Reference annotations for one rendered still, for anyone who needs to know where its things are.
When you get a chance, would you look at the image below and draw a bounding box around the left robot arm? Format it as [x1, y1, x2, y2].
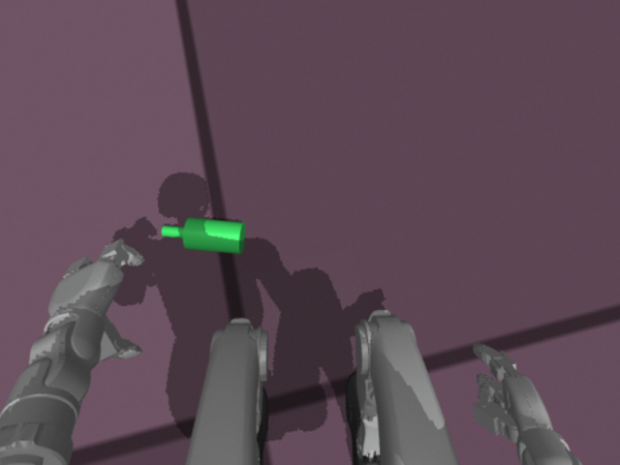
[0, 308, 106, 465]

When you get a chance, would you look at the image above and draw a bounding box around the left robot hand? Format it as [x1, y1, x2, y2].
[48, 238, 144, 361]

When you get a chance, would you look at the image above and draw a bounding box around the right robot hand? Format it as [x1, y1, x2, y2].
[473, 342, 553, 445]

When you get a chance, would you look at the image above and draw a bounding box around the bottle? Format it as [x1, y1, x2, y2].
[162, 218, 245, 254]

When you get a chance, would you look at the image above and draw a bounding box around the right robot arm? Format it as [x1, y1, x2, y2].
[517, 428, 582, 465]

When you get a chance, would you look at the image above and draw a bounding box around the right robot foot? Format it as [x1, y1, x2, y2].
[346, 372, 381, 465]

